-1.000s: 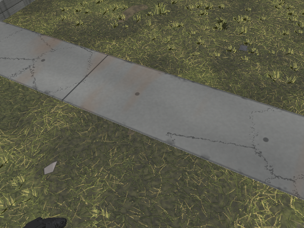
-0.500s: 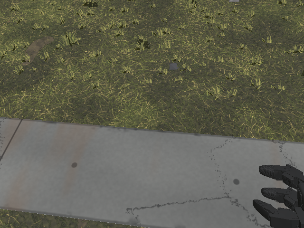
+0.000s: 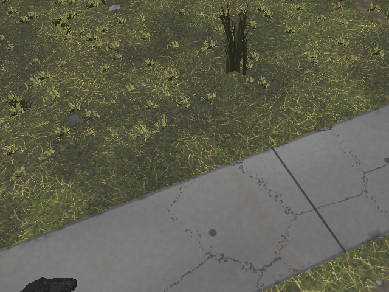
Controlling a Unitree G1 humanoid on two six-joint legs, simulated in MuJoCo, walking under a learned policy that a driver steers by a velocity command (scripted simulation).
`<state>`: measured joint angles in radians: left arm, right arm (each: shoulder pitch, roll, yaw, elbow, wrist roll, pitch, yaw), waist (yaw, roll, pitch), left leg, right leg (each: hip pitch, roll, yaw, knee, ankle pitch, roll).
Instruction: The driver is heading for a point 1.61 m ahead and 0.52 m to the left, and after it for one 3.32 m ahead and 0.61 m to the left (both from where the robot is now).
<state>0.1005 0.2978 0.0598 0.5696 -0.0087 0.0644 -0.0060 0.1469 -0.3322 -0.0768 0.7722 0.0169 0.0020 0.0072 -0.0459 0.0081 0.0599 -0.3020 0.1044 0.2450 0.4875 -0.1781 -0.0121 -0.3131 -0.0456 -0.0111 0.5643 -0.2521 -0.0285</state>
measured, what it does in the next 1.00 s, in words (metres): steps on the spot: left foot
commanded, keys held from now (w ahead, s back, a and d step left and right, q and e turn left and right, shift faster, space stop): shift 1.00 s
